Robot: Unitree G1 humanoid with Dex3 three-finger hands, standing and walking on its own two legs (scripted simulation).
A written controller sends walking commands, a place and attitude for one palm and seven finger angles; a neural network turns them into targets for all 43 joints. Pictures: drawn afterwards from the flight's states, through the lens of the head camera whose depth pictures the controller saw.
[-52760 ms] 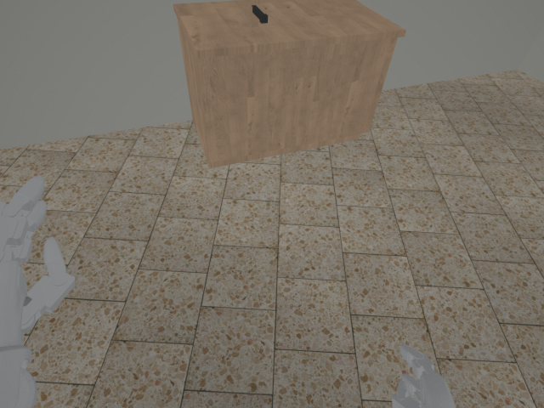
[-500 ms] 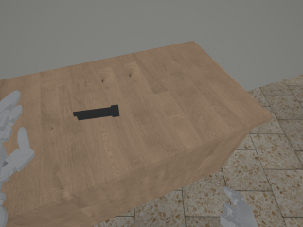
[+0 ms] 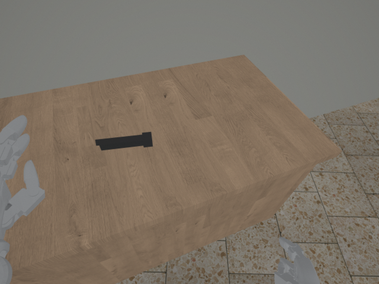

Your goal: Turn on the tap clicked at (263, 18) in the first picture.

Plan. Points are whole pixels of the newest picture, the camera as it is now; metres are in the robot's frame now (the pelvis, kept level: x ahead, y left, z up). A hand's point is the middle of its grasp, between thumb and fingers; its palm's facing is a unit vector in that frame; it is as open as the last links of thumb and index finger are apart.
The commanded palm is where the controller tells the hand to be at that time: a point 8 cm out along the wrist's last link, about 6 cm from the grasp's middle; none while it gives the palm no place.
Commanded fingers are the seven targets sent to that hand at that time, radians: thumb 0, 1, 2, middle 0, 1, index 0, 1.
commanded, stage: shuffle to correct the standing spot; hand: left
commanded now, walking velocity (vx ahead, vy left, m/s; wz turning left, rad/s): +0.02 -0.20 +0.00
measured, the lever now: (147, 139) +0.46 +0.14 +0.00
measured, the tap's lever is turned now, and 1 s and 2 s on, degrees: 79 79 79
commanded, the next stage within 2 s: none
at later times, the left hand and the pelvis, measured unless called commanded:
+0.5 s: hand (35, 185) +0.22 +0.25 +0.17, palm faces +0.34 -0.86 -0.38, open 7.5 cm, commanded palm +0.16 +0.29 +0.18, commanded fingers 0.00 0.90 0.90 -0.20 -0.30 -0.20 -0.30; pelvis +0.00 +0.01 +0.00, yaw +0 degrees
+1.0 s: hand (44, 180) +0.23 +0.24 +0.17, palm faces +0.33 -0.85 -0.41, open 7.5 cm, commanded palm +0.16 +0.28 +0.18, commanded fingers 0.00 0.90 0.90 -0.20 -0.30 -0.20 -0.30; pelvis +0.00 +0.00 +0.00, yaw +0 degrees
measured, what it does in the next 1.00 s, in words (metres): stands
